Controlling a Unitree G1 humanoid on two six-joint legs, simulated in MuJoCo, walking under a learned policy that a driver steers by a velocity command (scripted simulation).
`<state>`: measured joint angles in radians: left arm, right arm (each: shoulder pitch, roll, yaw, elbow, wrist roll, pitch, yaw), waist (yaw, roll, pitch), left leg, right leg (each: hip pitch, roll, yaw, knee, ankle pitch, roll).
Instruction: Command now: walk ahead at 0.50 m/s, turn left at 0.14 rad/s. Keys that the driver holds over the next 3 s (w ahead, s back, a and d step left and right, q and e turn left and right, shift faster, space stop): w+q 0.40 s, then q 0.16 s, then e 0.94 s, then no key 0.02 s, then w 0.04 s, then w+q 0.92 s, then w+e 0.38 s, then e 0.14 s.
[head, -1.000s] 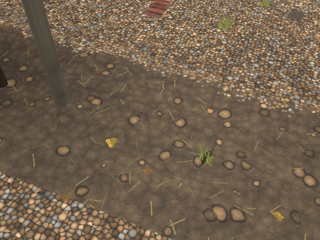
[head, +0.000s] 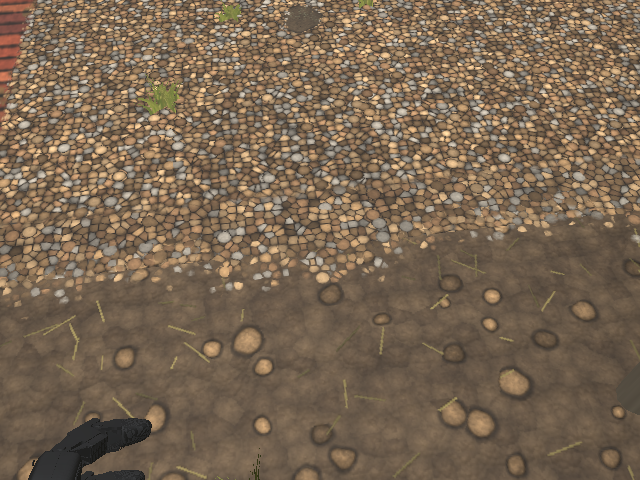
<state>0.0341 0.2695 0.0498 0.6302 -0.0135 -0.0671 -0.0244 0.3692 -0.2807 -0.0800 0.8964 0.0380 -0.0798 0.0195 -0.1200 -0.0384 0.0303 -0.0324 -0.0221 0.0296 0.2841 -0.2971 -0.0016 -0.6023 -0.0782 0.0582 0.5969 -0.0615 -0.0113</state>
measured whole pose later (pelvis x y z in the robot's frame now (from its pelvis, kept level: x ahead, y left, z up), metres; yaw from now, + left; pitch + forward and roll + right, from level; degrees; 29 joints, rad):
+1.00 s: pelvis +0.37 +0.06 +0.00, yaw +13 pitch +1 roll +1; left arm 0.19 0.29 0.07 0.81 -0.02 0.04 0.04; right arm 0.09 -0.24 -0.05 0.83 -0.02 0.00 -0.03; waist 0.00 -0.03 0.04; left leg -0.24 -0.03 0.16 0.37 -0.15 0.08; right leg -0.46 -0.10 0.03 0.85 -0.36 0.07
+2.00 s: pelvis +0.52 +0.00 +0.00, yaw +1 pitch +2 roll +0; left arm 0.08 0.28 0.06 0.71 -0.02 -0.10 0.00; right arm 0.42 -0.28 -0.06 0.88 0.03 -0.03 -0.02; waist -0.08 0.00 0.00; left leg -0.15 -0.03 -0.21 0.50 -0.38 0.01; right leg -0.31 0.02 0.03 0.44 -0.15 0.01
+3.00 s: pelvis +1.04 +0.15 -0.02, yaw +10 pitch +3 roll +2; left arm 0.12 0.27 0.04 0.68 0.00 -0.08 -0.07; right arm 0.30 -0.29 -0.05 0.80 0.00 -0.03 -0.03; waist -0.05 -0.04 0.03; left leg 0.03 -0.04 0.17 0.49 -0.48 0.03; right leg -0.53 0.01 -0.04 0.53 -0.01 -0.07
